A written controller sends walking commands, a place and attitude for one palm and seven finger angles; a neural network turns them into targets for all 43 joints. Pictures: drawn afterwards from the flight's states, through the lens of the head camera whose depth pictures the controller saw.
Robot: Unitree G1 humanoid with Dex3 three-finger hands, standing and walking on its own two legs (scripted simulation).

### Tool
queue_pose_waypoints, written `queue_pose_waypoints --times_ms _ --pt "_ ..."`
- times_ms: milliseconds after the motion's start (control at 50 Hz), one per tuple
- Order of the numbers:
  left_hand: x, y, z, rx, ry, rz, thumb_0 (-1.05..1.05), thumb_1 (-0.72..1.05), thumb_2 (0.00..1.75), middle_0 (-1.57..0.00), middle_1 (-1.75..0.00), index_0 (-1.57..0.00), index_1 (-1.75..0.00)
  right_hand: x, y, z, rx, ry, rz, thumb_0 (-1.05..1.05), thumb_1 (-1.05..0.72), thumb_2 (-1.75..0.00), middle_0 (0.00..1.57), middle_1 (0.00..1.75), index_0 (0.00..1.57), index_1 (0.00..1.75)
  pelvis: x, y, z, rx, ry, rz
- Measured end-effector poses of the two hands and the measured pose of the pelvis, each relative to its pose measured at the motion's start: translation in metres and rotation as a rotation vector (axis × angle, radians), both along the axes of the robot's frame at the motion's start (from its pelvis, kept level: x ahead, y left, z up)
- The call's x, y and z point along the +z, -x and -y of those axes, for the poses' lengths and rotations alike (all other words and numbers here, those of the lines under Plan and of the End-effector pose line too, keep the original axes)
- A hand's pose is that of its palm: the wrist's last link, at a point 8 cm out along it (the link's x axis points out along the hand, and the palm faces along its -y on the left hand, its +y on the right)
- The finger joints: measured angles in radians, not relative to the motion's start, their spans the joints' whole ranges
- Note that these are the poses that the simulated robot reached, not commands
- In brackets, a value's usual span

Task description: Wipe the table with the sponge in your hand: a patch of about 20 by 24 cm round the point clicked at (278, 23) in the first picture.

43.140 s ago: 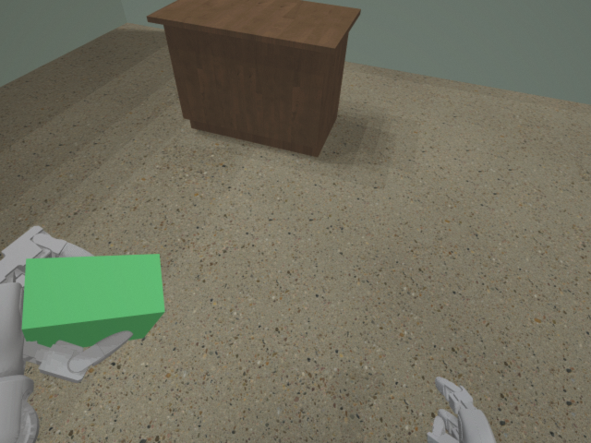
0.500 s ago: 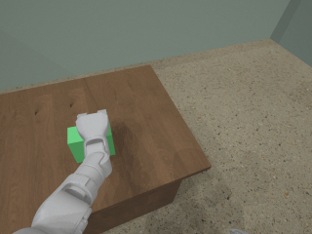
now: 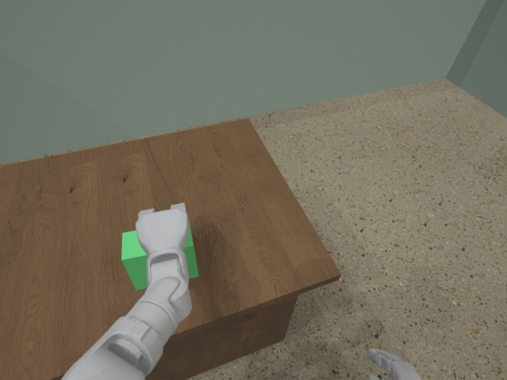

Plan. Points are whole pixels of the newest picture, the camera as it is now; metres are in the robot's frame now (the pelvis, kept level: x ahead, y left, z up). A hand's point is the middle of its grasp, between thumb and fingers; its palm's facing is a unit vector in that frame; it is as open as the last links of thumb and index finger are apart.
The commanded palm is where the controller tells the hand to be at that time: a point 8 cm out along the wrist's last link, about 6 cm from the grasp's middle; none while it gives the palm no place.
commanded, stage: wipe back along the middle lane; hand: left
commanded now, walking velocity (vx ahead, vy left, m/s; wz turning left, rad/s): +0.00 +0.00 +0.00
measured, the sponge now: (164, 260) +0.34 +0.21 -0.06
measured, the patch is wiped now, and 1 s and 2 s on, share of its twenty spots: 0.80 0.80 0.80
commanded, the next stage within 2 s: slide across to the third lane in 1.22 s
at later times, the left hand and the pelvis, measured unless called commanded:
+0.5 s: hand (175, 265) +0.31 +0.17 -0.02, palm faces -0.07 -0.02 -1.00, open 10.3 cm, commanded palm +0.26 +0.15 +0.00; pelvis -0.01 -0.02 +0.00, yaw +0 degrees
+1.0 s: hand (176, 265) +0.31 +0.17 -0.02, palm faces -0.07 -0.01 -1.00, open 10.3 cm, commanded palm +0.26 +0.14 +0.00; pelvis -0.01 -0.02 +0.00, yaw +0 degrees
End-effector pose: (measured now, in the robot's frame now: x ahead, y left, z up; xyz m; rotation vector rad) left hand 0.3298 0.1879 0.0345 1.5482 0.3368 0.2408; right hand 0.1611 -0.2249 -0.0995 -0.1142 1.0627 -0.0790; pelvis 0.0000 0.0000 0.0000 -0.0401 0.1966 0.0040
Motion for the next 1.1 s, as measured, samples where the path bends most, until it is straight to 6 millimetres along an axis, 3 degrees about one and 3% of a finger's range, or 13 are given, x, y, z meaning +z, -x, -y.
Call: queue_pose_waypoints --times_ms 400,560,1100 --pt "0.0 0.037 0.02 -0.008 0.011 0.006 0.0 -0.46 1.05 -0.63 -1.44 -0.64 -1.45 0.013 -0.017 0.012 0.016 -0.016 0.085 0.01 -0.91 -0.9 0.2 0.3 0.2 0.3 0.003 0.004 0.014 -0.011 -0.019 0.048" --pt "-0.002 0.035 0.021 -0.001 0.008 -0.011 0.0 -0.47 1.05 -0.65 -1.42 -0.65 -1.43 0.013 -0.021 0.015 0.024 -0.006 0.099 0.01 -0.91 -0.9 0.2 0.3 0.2 0.3 0.002 0.006 0.019 -0.009 -0.022 0.042" --pt "-0.002 0.035 0.023 0.004 -0.003 -0.006 0.0 -0.48 1.05 -0.66 -1.41 -0.67 -1.42 0.001 -0.001 0.027 -0.003 0.001 0.058 0.01 -0.91 -0.9 0.2 0.3 0.2 0.3 0.0 0.011 0.025 -0.01 -0.026 0.029"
